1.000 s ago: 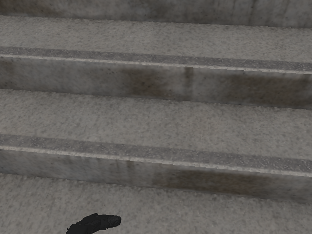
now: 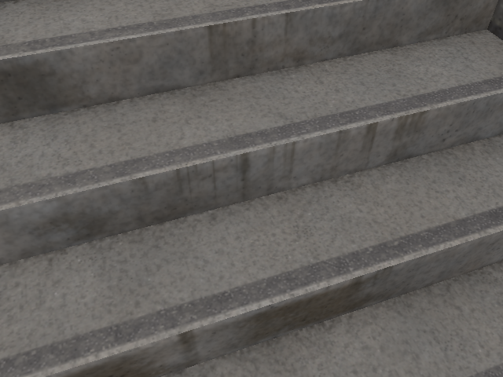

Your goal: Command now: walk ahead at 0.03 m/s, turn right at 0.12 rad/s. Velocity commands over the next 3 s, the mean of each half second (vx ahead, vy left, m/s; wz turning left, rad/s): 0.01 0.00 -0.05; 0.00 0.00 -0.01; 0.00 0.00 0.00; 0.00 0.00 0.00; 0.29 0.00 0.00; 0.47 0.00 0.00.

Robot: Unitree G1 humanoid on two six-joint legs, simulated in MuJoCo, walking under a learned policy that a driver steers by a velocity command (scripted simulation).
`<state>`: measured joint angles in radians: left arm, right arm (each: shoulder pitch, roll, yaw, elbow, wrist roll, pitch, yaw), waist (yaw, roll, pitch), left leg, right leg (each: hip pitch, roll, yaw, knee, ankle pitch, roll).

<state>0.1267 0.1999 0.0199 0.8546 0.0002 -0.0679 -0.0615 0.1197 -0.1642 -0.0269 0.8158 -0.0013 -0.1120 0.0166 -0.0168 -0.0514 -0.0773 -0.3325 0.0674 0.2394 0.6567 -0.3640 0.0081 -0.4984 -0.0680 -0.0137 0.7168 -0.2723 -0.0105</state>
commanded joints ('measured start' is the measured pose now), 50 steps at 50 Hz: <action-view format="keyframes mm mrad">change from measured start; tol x4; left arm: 1 -80 130 40 -110 7 6 22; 11 -49 78 25 -164 7 1 25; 12 68 35 21 -129 21 4 43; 13 79 57 25 -118 30 9 56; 50 241 1 16 16 28 44 93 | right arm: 1 -15 -72 -25 -94 -3 -15 5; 11 41 -63 -18 -153 -17 -1 30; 15 98 -87 -11 -129 -11 95 -58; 50 283 -70 16 -13 -4 129 -103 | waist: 1 -5 28 -63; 11 11 37 -40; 12 28 117 -25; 14 10 12 7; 16 7 -4 4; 50 13 44 135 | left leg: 1 113 12 -74 -110 222 33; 5 168 73 -122 -156 329 71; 7 138 73 -110 -161 258 41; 11 139 50 -85 -139 245 20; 12 144 80 -92 -187 298 -7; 14 130 68 -87 -198 237 -25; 27 214 71 -96 -282 174 -4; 48 181 84 -106 -333 70 15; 50 181 89 -106 -330 111 15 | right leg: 1 21 -48 126 -200 -8 -109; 5 20 -4 15 -105 85 -58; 11 54 -11 21 -126 133 -57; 12 131 -41 52 -170 295 -7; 16 210 -49 71 -200 404 -1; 32 213 -24 47 -306 277 -6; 50 199 -18 33 -319 184 -7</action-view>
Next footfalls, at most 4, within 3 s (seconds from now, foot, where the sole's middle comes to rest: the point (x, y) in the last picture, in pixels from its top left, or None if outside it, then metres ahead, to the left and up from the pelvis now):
2.34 right None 0.17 -0.11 -0.75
2.72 left None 0.38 0.07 -0.59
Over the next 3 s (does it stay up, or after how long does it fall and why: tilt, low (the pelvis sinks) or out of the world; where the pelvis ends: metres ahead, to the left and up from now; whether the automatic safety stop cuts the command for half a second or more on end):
stays up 0.40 0.01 0.18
